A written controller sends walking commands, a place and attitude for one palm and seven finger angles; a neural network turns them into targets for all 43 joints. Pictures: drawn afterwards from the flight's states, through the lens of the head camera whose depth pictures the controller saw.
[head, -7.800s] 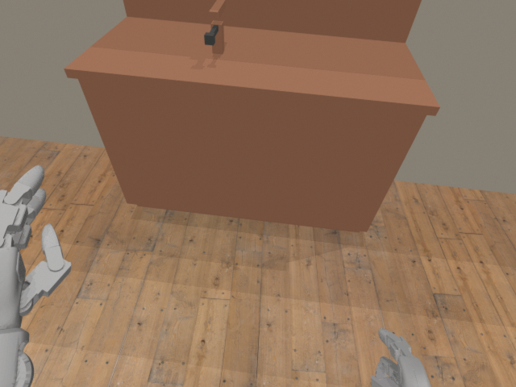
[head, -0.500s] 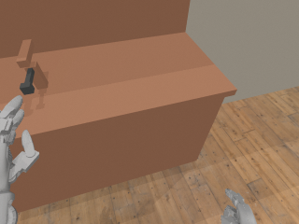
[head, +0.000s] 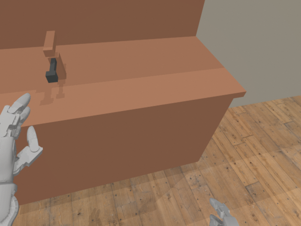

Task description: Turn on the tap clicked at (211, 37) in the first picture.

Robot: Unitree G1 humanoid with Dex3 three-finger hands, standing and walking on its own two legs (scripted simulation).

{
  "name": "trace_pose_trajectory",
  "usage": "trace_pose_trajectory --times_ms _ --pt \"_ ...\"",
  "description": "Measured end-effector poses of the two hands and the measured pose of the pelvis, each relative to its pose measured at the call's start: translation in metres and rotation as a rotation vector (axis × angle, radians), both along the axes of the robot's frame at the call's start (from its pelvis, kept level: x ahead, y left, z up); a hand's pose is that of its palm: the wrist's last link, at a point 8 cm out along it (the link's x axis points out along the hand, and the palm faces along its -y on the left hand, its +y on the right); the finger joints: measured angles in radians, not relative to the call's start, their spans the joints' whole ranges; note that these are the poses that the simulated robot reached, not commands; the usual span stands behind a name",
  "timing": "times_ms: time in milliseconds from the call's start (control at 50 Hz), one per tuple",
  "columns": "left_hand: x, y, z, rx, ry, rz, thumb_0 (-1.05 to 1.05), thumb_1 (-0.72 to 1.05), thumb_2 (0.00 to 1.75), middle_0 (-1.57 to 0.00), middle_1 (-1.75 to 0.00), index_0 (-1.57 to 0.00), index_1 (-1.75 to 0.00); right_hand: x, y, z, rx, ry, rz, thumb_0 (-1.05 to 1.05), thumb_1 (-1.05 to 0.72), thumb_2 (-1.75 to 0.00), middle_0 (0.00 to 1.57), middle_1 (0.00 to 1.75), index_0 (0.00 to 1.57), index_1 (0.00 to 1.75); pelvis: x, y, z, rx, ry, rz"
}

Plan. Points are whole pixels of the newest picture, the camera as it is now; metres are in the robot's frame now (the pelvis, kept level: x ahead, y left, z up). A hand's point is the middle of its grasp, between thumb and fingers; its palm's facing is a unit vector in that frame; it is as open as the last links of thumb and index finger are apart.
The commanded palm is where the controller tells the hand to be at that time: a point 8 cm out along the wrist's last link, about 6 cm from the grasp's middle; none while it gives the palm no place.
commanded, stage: come to a stop and stand still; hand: left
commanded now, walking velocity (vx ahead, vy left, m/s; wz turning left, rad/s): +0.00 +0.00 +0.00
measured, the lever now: (52, 76) +0.50 +0.38 +0.09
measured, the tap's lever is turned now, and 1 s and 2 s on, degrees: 0 0 0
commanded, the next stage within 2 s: look again from close up in 0.76 s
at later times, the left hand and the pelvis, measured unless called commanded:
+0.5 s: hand (37, 124) +0.25 +0.27 +0.17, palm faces +0.43 -0.82 -0.37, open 7.4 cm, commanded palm +0.19 +0.30 +0.18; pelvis +0.04 +0.01 +0.01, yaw +2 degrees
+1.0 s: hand (39, 130) +0.25 +0.26 +0.16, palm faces +0.44 -0.82 -0.37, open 7.4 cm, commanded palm +0.19 +0.29 +0.18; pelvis +0.04 +0.00 +0.01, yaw +2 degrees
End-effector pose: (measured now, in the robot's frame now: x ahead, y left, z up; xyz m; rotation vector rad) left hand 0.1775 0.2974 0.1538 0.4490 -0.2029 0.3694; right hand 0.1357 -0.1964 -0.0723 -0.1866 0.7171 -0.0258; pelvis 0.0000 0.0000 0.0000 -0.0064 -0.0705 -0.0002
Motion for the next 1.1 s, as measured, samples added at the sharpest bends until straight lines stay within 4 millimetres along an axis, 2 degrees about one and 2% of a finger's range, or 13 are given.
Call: trace_pose_trajectory --times_ms 60,140,220,300,340,400,500,560,740,960,1100 --pt "-0.001 0.015 0.023 0.027 -0.117 0.062 0.02 0.89 0.90 -0.22 -0.30 -0.22 -0.30 0.010 0.003 0.000 -0.010 -0.019 0.047 0.01 -0.90 -0.90 0.21 0.30 0.20 0.30 0.000 0.003 -0.002 0.004 -0.002 0.008" --pt "0.002 0.013 0.042 0.031 -0.199 0.047 0.02 0.89 0.90 -0.21 -0.30 -0.21 -0.30 0.031 0.003 0.007 -0.024 -0.061 0.059 0.02 -0.90 -0.90 0.21 0.30 0.20 0.30 0.006 0.009 0.001 -0.007 0.010 0.004" --pt "0.014 0.007 0.030 -0.004 -0.136 -0.003 0.01 0.90 0.90 -0.21 -0.30 -0.21 -0.30 0.049 0.003 0.019 -0.035 -0.101 0.039 0.02 -0.91 -0.90 0.21 0.30 0.20 0.30 0.015 0.015 0.005 -0.010 0.037 0.003" --pt "0.026 0.009 0.008 -0.024 -0.031 -0.007 0.01 0.89 0.90 -0.21 -0.30 -0.21 -0.30 0.064 0.002 0.024 -0.050 -0.110 0.025 0.01 -0.91 -0.90 0.20 0.30 0.20 0.30 0.023 0.016 0.006 0.001 0.047 0.010" --pt "0.030 0.012 0.004 -0.024 -0.002 0.001 0.01 0.89 0.90 -0.21 -0.30 -0.21 -0.30 0.070 0.002 0.024 -0.060 -0.102 0.026 0.01 -0.91 -0.90 0.20 0.30 0.20 0.30 0.028 0.016 0.006 0.004 0.050 0.012" --pt "0.033 0.014 0.010 -0.009 -0.012 0.011 0.02 0.89 0.90 -0.22 -0.30 -0.21 -0.30 0.078 0.002 0.023 -0.068 -0.085 0.038 0.01 -0.91 -0.90 0.20 0.30 0.20 0.30 0.034 0.014 0.006 0.003 0.053 0.021" --pt "0.034 0.007 0.031 0.031 -0.089 0.004 0.02 0.89 0.90 -0.21 -0.30 -0.21 -0.30 0.090 0.003 0.018 -0.065 -0.063 0.058 0.01 -0.91 -0.90 0.20 0.30 0.20 0.30 0.042 0.011 0.005 -0.004 0.058 0.031" --pt "0.035 0.005 0.035 0.037 -0.096 0.007 0.02 0.89 0.90 -0.21 -0.30 -0.21 -0.30 0.096 0.002 0.017 -0.054 -0.061 0.051 0.01 -0.91 -0.90 0.20 0.30 0.20 0.30 0.045 0.010 0.005 -0.008 0.063 0.030" --pt "0.035 0.004 0.015 -0.023 0.006 0.051 0.01 0.89 0.90 -0.21 -0.30 -0.21 -0.30 0.095 -0.006 0.013 -0.053 -0.046 0.016 0.01 -0.91 -0.90 0.20 0.30 0.20 0.30 0.045 0.005 0.007 -0.007 0.067 0.030" --pt "0.027 0.000 0.025 -0.007 -0.034 0.041 0.02 0.89 0.90 -0.21 -0.30 -0.21 -0.30 0.081 -0.016 0.013 -0.081 -0.019 -0.002 0.01 -0.91 -0.90 0.20 0.30 0.20 0.30 0.040 0.003 0.008 -0.010 0.066 0.037" --pt "0.025 0.005 0.016 -0.025 0.004 0.062 0.01 0.89 0.90 -0.21 -0.30 -0.21 -0.30 0.074 -0.016 0.012 -0.082 -0.004 -0.012 0.01 -0.91 -0.90 0.20 0.30 0.20 0.30 0.039 0.005 0.009 -0.010 0.069 0.040"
